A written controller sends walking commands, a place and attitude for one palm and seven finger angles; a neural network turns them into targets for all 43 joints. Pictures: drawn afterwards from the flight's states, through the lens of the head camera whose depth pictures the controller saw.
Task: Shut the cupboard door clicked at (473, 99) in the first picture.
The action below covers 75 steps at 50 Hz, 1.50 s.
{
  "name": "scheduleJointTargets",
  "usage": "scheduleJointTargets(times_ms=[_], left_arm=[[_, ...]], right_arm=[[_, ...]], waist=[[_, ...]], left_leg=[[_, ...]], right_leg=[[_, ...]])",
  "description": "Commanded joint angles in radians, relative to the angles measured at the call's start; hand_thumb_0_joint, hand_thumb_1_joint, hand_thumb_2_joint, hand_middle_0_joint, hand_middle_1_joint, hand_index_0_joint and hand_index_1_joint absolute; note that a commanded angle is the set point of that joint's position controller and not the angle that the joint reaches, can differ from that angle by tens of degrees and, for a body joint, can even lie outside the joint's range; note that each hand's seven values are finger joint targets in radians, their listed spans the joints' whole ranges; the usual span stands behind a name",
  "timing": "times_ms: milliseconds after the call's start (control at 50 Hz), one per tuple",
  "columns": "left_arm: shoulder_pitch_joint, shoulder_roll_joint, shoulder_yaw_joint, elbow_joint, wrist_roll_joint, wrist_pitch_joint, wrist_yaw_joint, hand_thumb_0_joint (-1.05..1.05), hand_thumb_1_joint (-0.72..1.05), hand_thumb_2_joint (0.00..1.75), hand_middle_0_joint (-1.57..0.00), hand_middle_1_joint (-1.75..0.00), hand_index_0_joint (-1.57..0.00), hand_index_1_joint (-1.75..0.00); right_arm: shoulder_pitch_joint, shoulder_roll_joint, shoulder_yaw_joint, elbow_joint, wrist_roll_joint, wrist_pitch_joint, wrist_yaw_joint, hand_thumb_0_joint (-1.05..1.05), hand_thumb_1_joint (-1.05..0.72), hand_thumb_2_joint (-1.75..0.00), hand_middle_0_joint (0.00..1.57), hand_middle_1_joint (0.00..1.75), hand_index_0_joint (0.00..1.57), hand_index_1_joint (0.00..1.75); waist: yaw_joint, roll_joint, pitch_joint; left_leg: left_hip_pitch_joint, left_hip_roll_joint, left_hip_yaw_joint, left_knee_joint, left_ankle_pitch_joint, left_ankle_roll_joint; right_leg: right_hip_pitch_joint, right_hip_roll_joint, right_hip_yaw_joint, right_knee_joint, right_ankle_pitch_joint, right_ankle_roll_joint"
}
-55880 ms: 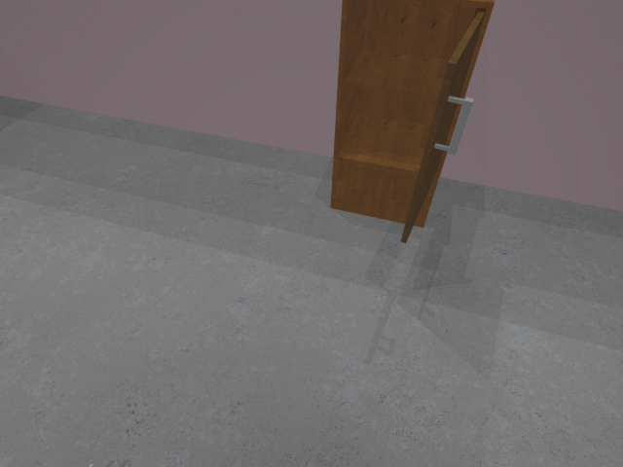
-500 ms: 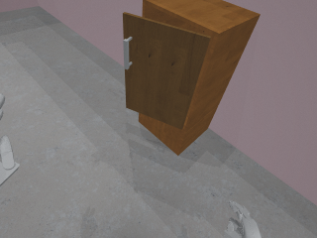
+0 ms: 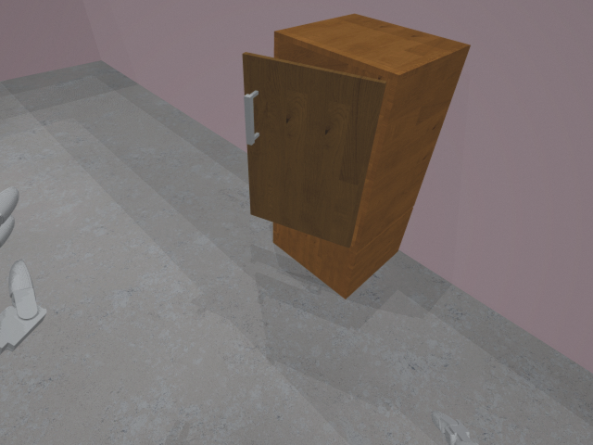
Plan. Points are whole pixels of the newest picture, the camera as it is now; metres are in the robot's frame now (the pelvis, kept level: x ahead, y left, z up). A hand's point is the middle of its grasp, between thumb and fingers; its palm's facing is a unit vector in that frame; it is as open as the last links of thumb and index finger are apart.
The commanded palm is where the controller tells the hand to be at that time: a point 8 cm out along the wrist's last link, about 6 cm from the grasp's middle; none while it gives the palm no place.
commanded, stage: stop stepping back and stand still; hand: left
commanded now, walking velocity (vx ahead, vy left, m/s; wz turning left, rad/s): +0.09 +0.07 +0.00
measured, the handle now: (252, 117) +1.01 +0.17 -0.02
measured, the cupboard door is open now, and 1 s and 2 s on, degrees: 21 21 21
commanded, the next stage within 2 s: let the arm hang, fingers relaxed in 1.36 s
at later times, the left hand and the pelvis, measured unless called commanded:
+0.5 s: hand (4, 276) +0.23 +0.32 +0.18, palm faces +0.47 -0.77 -0.44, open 7.4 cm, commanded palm +0.17 +0.35 +0.19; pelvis +0.03 +0.04 +0.01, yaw +1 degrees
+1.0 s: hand out of the picture +0.23 +0.34 +0.17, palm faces +0.43 -0.79 -0.44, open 7.4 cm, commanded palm +0.17 +0.37 +0.19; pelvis +0.03 +0.07 +0.01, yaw +0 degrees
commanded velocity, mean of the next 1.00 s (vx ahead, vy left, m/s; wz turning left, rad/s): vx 0.01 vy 0.01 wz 0.00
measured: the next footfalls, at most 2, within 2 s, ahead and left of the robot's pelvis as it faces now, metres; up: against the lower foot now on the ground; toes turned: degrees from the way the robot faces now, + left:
left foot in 0.30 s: +0.08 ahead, +0.16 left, +0.00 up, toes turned +6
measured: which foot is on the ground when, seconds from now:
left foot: up 0.00-0.28, down 0.30-1.00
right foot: down 0.00-1.00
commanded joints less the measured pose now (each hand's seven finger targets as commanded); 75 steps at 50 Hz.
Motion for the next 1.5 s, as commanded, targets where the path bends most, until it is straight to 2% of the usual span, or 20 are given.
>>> scheduleJointTargets(times_ms=[0,40,80,180,220,240,280,300,320,400,480,600,740,1180,1200,1400,1420,1440,1460,1480], left_arm=[[-0.168,0.172,0.138,-0.083,-0.002,-0.074,0.045,0.0,0.9,0.9,-0.2,-0.3,-0.2,-0.3],[-0.118,0.13,0.091,0.005,-0.004,-0.072,0.034,0.0,0.9,0.9,-0.2,-0.3,-0.2,-0.3],[-0.159,0.134,0.075,0.017,-0.004,-0.076,0.032,0.0,0.9,0.9,-0.2,-0.3,-0.2,-0.3],[-0.192,0.146,0.067,-0.084,0.002,-0.075,0.045,0.0,0.9,0.9,-0.2,-0.3,-0.2,-0.3],[-0.175,0.163,0.092,-0.137,-0.004,-0.08,0.05,0.0,0.9,0.9,-0.2,-0.3,-0.2,-0.3],[-0.17,0.164,0.097,-0.165,-0.007,-0.085,0.049,0.0,0.9,0.9,-0.2,-0.3,-0.2,-0.3],[-0.163,0.181,0.127,-0.207,-0.007,-0.092,0.049,0.0,0.9,0.9,-0.2,-0.3,-0.2,-0.3],[-0.121,0.201,0.158,-0.178,-0.007,-0.092,0.044,0.0,0.9,0.9,-0.2,-0.3,-0.2,-0.3],[-0.105,0.169,0.137,-0.189,-0.005,-0.091,0.037,0.0,0.9,0.9,-0.2,-0.3,-0.2,-0.3],[-0.078,0.152,0.133,-0.132,-0.011,-0.086,0.031,0.0,0.9,0.9,-0.2,-0.3,-0.2,-0.3],[-0.054,0.132,0.114,-0.108,-0.021,-0.074,0.026,0.0,0.9,0.9,-0.2,-0.3,-0.2,-0.3],[-0.06,0.182,0.152,-0.177,-0.021,-0.073,0.025,0.0,0.9,0.9,-0.2,-0.3,-0.2,-0.3],[-0.049,0.144,0.128,-0.172,-0.024,-0.071,0.024,0.0,0.9,0.9,-0.2,-0.3,-0.2,-0.3],[-0.092,0.11,0.094,-0.1,-0.014,-0.068,0.026,0.0,0.9,0.9,-0.2,-0.3,-0.2,-0.3],[-0.098,0.136,0.116,-0.108,-0.011,-0.07,0.028,0.0,0.9,0.9,-0.2,-0.3,-0.2,-0.3],[-0.089,0.136,0.11,-0.107,-0.014,-0.058,0.029,0.0,0.9,0.9,-0.2,-0.3,-0.2,-0.3],[-0.09,0.114,0.089,-0.104,-0.014,-0.058,0.026,0.0,0.9,0.9,-0.2,-0.3,-0.2,-0.3],[-0.11,-0.033,-0.324,0.645,0.053,0.073,-0.121,0.0,0.9,0.9,-0.2,-0.3,-0.2,-0.3],[-0.123,-0.044,-0.3,0.663,0.041,0.149,-0.141,0.0,0.9,0.9,-0.2,-0.3,-0.2,-0.3],[-0.154,-0.057,-0.31,0.695,0.043,0.155,-0.147,0.0,0.9,0.9,-0.2,-0.3,-0.2,-0.3]], right_arm=[[-0.109,-0.159,-0.074,-0.108,0.004,-0.045,-0.005,0.0,-0.9,-0.9,0.2,0.3,0.2,0.3],[-0.117,-0.153,-0.059,-0.111,0.007,-0.03,-0.014,0.0,-0.9,-0.9,0.2,0.3,0.2,0.3],[-0.136,-0.158,-0.056,-0.113,0.011,-0.032,-0.024,0.0,-0.9,-0.9,0.2,0.3,0.2,0.3],[-0.155,-0.152,-0.057,-0.131,0.008,-0.062,-0.042,0.0,-0.9,-0.9,0.2,0.3,0.2,0.3],[-0.148,-0.158,-0.061,-0.131,0.008,-0.072,-0.047,0.0,-0.9,-0.9,0.2,0.3,0.2,0.3],[-0.146,-0.169,-0.067,-0.135,0.012,-0.074,-0.047,0.0,-0.9,-0.9,0.2,0.3,0.2,0.3],[-0.154,-0.196,-0.075,-0.153,0.023,-0.07,-0.044,0.0,-0.9,-0.9,0.2,0.3,0.2,0.3],[-0.149,-0.18,-0.07,-0.141,0.024,-0.071,-0.044,0.0,-0.9,-0.9,0.2,0.3,0.2,0.3],[-0.147,-0.158,-0.056,-0.145,0.021,-0.07,-0.039,0.0,-0.9,-0.9,0.2,0.3,0.2,0.3],[-0.14,-0.163,-0.057,-0.143,0.029,-0.068,-0.024,0.0,-0.9,-0.9,0.2,0.3,0.2,0.3],[-0.141,-0.157,-0.052,-0.158,0.031,-0.051,-0.015,0.0,-0.9,-0.9,0.2,0.3,0.2,0.3],[-0.151,-0.151,-0.044,-0.172,0.026,-0.042,-0.021,0.0,-0.9,-0.9,0.2,0.3,0.2,0.3],[-0.143,-0.147,-0.043,-0.176,0.028,-0.035,-0.022,0.0,-0.9,-0.9,0.2,0.3,0.2,0.3],[-0.148,-0.156,-0.048,-0.172,0.032,-0.047,-0.028,0.0,-0.9,-0.9,0.2,0.3,0.2,0.3],[-0.153,-0.16,-0.051,-0.167,0.028,-0.05,-0.03,0.0,-0.9,-0.9,0.2,0.3,0.2,0.3],[-0.157,-0.158,-0.05,-0.165,0.028,-0.044,-0.03,0.0,-0.9,-0.9,0.2,0.3,0.2,0.3],[-0.156,-0.151,-0.047,-0.167,0.03,-0.042,-0.03,0.0,-0.9,-0.9,0.2,0.3,0.2,0.3],[-0.228,-0.346,-0.085,0.05,0.019,-0.108,0.068,0.0,-0.9,-0.9,0.2,0.3,0.2,0.3],[-0.144,-0.303,-0.088,0.052,0.019,-0.049,0.069,0.0,-0.9,-0.9,0.2,0.3,0.2,0.3],[-0.116,-0.284,-0.078,0.059,0.008,-0.03,0.068,0.0,-0.9,-0.9,0.2,0.3,0.2,0.3]], waist=[[-0.008,-0.004,0.052],[-0.008,0.004,0.12],[0.0,-0.051,0.132],[0.029,-0.112,0.064],[0.024,-0.051,0.024],[0.022,-0.001,0.009],[0.027,0.118,-0.042],[0.024,0.188,-0.056],[0.016,0.225,-0.037],[0.01,0.093,-0.014],[0.008,0.068,-0.047],[0.01,0.11,-0.082],[0.007,0.126,-0.083],[0.011,0.094,0.018],[0.014,0.091,0.003],[0.016,0.083,-0.019],[0.013,0.082,-0.01],[-0.006,0.08,0.092],[-0.001,0.094,0.005],[0.002,0.068,-0.011]], left_leg=[[-0.216,0.03,-0.066,0.325,0.001,-0.019],[-0.19,0.036,-0.027,0.276,0.071,-0.022],[-0.137,0.035,0.003,0.184,0.083,-0.017],[0.109,0.004,0.073,-0.147,0.075,0.011],[0.226,0.004,0.064,-0.297,0.117,0.02],[0.277,0.035,0.015,-0.359,0.127,0.035],[0.336,0.147,-0.122,-0.365,0.365,0.069],[0.324,0.155,-0.121,-0.368,0.38,0.07],[0.271,0.143,-0.119,-0.379,0.391,0.064],[0.169,0.095,-0.045,-0.336,0.343,0.023],[0.196,0.087,-0.026,-0.326,0.373,0.014],[0.231,0.094,-0.032,-0.339,0.47,0.012],[0.228,0.092,-0.025,-0.351,0.473,0.005],[0.113,0.076,-0.042,-0.45,0.053,0.015],[0.118,0.073,-0.045,-0.448,0.049,0.015],[0.168,0.059,-0.031,-0.399,0.18,0.009],[0.165,0.06,-0.032,-0.404,0.181,0.009],[0.115,0.085,-0.043,-0.253,0.4,0.017],[0.206,0.086,-0.02,-0.27,0.416,0.007],[0.199,0.092,-0.029,-0.274,0.4,0.022]], right_leg=[[0.0,-0.384,0.524,-0.381,-0.382,-0.129],[-0.064,-0.331,0.395,-0.393,-0.325,-0.089],[-0.082,-0.307,0.325,-0.4,-0.278,-0.052],[-0.053,-0.277,0.259,-0.34,-0.234,-0.035],[-0.017,-0.234,0.206,-0.252,-0.117,0.001],[-0.01,-0.205,0.195,-0.183,-0.028,0.037],[0.001,-0.114,0.126,-0.043,0.164,0.105],[0.001,-0.103,0.113,-0.034,0.176,0.11],[0.034,-0.092,0.083,-0.04,0.199,0.104],[0.129,-0.115,0.126,-0.1,0.319,0.086],[0.133,-0.122,0.13,-0.098,0.386,0.084],[0.142,-0.11,0.097,-0.083,0.43,0.092],[0.15,-0.104,0.084,-0.086,0.419,0.095],[0.101,-0.099,0.097,-0.178,0.138,0.102],[0.109,-0.102,0.101,-0.182,0.135,0.1],[0.098,-0.112,0.111,-0.191,0.213,0.095],[0.095,-0.111,0.108,-0.19,0.205,0.095],[-0.025,-0.19,0.058,-0.056,0.356,0.078],[-0.043,-0.183,0.129,-0.096,0.316,0.067],[-0.045,-0.166,0.102,-0.073,0.252,0.066]])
